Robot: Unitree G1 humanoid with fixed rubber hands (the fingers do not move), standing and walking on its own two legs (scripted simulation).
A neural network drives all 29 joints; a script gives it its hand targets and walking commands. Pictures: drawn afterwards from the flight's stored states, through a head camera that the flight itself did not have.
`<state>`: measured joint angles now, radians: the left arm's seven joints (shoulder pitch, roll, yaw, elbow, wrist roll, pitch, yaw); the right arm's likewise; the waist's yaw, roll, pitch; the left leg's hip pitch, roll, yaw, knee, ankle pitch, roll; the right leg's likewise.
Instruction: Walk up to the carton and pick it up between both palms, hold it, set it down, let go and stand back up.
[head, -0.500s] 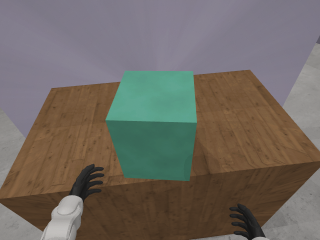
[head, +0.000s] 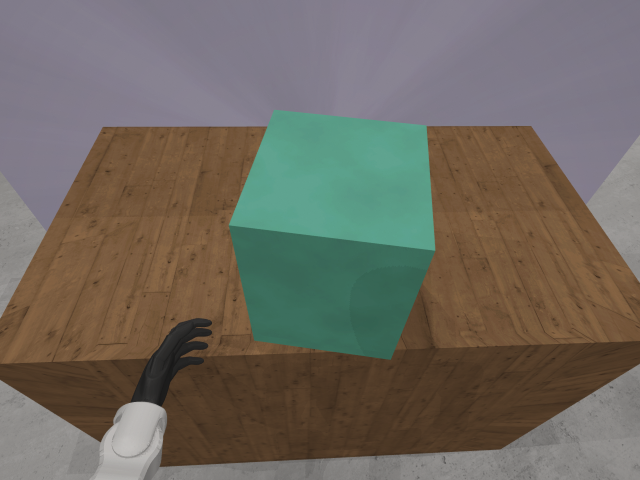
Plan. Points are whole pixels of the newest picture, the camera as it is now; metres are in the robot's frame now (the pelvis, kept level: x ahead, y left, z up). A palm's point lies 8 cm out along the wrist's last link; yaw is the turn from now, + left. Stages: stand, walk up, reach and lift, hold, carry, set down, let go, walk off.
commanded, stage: stand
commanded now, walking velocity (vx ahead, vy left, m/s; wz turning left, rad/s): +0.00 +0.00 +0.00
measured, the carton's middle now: (334, 239) +0.41 +0.00 +0.06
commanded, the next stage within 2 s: none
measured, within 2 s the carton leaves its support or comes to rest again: neither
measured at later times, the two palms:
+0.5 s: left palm (160, 389) +0.22 +0.20 +0.00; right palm out of the picture +0.09 -0.24 -0.13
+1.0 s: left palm (161, 390) +0.22 +0.20 +0.00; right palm out of the picture +0.11 -0.25 -0.13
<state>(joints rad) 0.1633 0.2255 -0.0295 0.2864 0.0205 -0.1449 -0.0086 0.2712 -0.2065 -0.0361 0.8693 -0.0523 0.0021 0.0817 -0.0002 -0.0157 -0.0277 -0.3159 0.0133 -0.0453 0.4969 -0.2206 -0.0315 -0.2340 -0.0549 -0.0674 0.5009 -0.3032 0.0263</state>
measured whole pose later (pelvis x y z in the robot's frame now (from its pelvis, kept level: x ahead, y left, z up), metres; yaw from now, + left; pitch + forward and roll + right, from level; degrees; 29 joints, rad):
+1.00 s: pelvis +0.01 -0.03 -0.01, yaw +3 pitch +1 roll +0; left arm 0.15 0.20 0.02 0.32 0.01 -0.12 0.01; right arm 0.22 -0.18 -0.03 0.86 -0.04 0.03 0.06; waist -0.01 0.00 -0.04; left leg -0.32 0.01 -0.11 0.55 -0.25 -0.07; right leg -0.22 -0.05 -0.13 0.57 -0.37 -0.01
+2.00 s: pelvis +0.00 -0.03 -0.01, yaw +4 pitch +0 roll +1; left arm 0.14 0.21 0.01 0.31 0.01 -0.10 0.02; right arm 0.22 -0.18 -0.03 0.83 -0.04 0.04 0.05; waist 0.00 -0.01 -0.02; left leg -0.30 0.01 -0.11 0.54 -0.24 -0.07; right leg -0.20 -0.06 -0.14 0.58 -0.38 -0.01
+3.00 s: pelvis +0.00 -0.03 -0.01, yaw +4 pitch +0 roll +1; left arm 0.15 0.21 0.00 0.30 0.01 -0.10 0.02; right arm 0.21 -0.17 -0.02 0.81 -0.03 0.04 0.05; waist 0.00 -0.01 -0.02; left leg -0.31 0.01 -0.11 0.55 -0.24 -0.07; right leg -0.21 -0.06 -0.14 0.59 -0.38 0.00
